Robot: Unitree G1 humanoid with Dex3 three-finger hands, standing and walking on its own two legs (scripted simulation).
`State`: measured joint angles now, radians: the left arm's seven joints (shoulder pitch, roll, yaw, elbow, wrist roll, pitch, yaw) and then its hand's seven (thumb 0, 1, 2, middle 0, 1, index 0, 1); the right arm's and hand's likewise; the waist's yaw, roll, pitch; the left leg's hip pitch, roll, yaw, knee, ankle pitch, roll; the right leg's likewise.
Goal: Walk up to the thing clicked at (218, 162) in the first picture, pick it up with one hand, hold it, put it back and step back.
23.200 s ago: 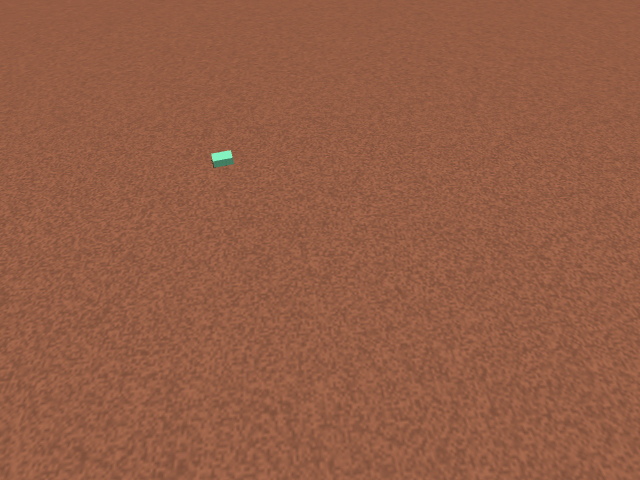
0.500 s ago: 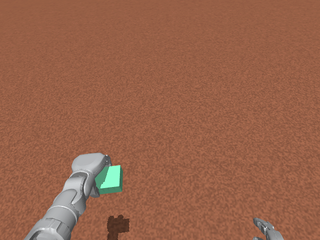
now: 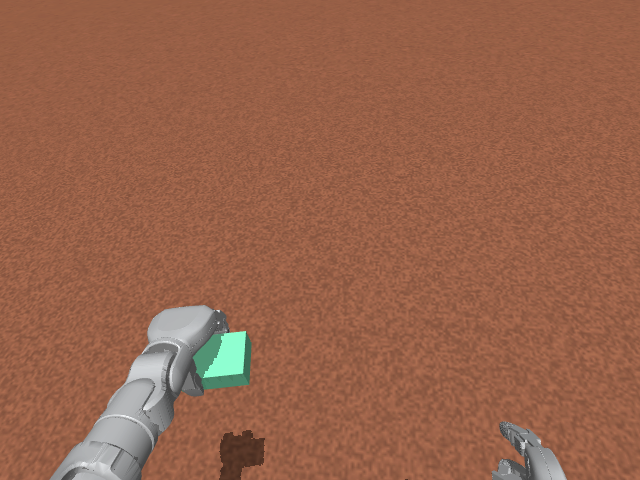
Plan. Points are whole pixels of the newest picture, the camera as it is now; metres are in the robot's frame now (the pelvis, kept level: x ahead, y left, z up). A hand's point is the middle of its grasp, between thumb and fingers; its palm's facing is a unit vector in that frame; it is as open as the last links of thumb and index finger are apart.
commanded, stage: hold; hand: left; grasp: from above
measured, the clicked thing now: (214, 361) +0.30 +0.20 -0.08
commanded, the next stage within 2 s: crouch in 0.32 s
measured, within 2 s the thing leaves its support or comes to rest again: neither
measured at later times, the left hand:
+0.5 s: hand (197, 352) +0.30 +0.22 -0.05, palm faces -0.45 -0.06 -0.89, open 9.6 cm
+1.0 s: hand (229, 380) +0.32 +0.22 -0.22, palm faces -0.43 +0.03 -0.90, open 9.6 cm
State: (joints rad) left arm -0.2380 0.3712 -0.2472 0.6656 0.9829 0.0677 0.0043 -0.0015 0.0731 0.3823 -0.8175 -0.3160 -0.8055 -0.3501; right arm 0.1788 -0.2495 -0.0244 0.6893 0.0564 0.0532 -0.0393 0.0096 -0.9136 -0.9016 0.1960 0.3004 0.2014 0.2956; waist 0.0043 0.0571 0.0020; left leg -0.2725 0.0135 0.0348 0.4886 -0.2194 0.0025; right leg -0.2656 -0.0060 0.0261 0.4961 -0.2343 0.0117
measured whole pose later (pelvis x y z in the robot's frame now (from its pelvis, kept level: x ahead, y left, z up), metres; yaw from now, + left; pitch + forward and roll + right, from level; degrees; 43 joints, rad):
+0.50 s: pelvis +0.01 +0.00 +0.00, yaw +0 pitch +1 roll +0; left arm -0.22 0.37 -0.25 0.65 0.99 0.06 0.01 0.00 0.07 0.38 -0.84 -0.29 -0.82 -0.32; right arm 0.18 -0.25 -0.04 0.69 0.06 0.07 -0.04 0.01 -0.91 -0.90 0.20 0.30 0.20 0.30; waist 0.00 0.05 0.00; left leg -0.25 0.01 0.03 0.47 -0.23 0.00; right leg -0.24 -0.01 0.02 0.48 -0.24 0.01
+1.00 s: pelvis -0.02 +0.00 -0.10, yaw +1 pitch +20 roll -2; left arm -0.50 0.33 -0.17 1.13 1.16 0.00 0.39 0.00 0.08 0.30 -0.88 -0.18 -0.86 -0.22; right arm 0.22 -0.28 -0.08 0.72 -0.01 0.01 0.00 0.01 -0.90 -0.90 0.20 0.30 0.20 0.30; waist -0.09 0.01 -0.14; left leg -1.06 0.03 0.00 1.17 -0.47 0.01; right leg -1.02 0.01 0.00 1.14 -0.47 0.02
